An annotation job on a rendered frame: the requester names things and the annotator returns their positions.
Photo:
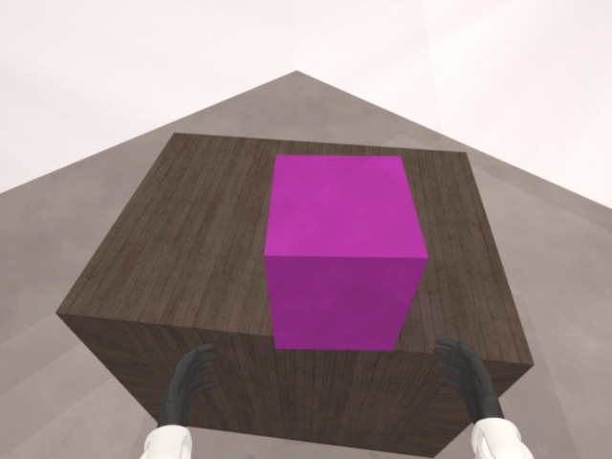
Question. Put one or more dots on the robot left forearm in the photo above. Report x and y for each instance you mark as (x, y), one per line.
(168, 442)

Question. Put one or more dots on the pedestal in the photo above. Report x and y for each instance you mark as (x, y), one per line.
(183, 265)

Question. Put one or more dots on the carton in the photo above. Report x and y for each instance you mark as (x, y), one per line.
(344, 252)

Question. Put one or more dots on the robot right hand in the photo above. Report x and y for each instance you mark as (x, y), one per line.
(475, 385)

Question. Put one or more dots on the robot left hand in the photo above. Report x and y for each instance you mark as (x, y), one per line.
(180, 391)

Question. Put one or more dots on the robot right forearm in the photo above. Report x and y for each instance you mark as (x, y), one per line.
(496, 438)

